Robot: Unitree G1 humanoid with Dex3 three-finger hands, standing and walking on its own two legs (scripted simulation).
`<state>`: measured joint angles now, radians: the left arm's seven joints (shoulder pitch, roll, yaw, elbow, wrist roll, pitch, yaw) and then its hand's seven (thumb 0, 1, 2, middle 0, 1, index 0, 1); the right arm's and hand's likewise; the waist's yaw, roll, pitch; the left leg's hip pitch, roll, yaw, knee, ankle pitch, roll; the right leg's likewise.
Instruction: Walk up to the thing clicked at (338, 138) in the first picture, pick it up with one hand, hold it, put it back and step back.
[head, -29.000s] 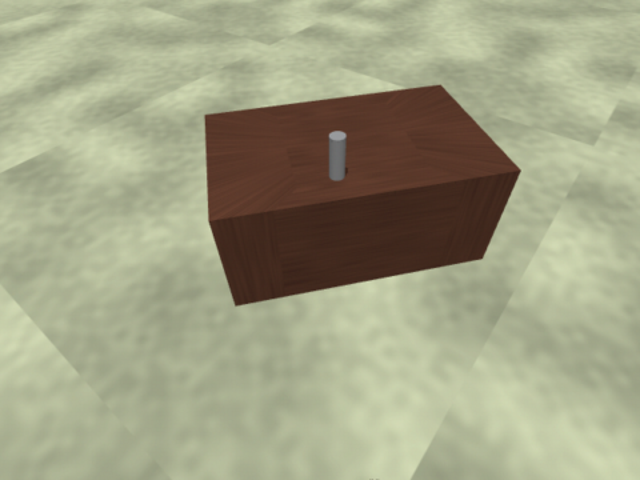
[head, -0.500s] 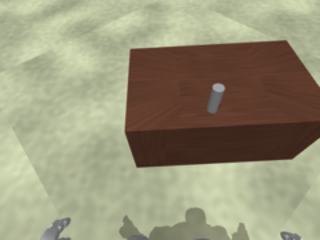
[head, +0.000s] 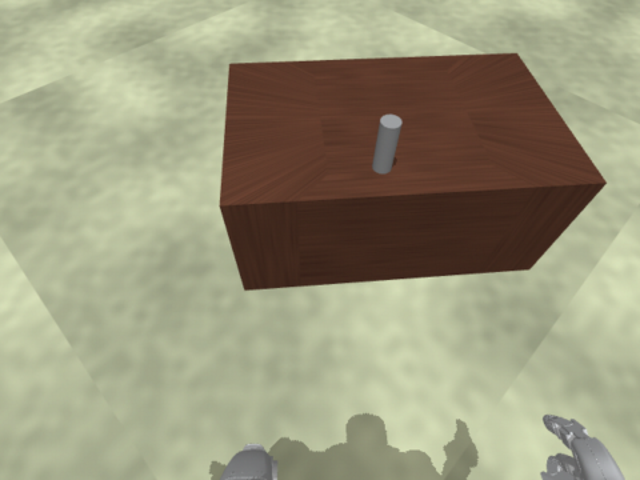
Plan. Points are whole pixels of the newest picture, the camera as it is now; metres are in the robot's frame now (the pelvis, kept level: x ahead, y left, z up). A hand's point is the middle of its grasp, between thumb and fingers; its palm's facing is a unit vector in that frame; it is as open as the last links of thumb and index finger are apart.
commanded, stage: step back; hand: right
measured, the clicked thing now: (386, 145) +0.89 -0.12 -0.22
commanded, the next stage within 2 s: stand in 1.84 s
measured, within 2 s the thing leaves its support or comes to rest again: neither
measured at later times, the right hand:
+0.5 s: hand out of the picture -0.06 -0.29 -0.13, palm faces -0.20 +0.89 -0.41, open 7.4 cm
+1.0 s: hand out of the picture -0.17 -0.34 -0.15, palm faces -0.19 +0.92 -0.35, open 7.4 cm
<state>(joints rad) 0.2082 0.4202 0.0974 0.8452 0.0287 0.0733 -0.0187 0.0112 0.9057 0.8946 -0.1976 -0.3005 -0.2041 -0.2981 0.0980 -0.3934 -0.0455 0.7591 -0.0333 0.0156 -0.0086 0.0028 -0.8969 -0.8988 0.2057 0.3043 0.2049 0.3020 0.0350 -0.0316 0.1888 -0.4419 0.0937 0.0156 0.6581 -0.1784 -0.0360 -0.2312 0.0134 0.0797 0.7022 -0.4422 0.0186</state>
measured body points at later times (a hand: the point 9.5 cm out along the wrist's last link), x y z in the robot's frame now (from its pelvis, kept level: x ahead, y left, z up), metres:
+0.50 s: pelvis -0.16 -0.05 +0.01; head -0.10 -0.02 +0.46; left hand -0.06 +0.27 -0.11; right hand -0.04 -0.34 -0.10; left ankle -0.16 +0.07 -0.71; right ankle -0.11 -0.16 -0.66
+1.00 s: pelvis -0.27 -0.08 +0.01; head -0.25 -0.10 +0.46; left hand -0.26 +0.25 -0.09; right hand -0.16 -0.39 -0.13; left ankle -0.29 +0.05 -0.71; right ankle -0.25 -0.22 -0.71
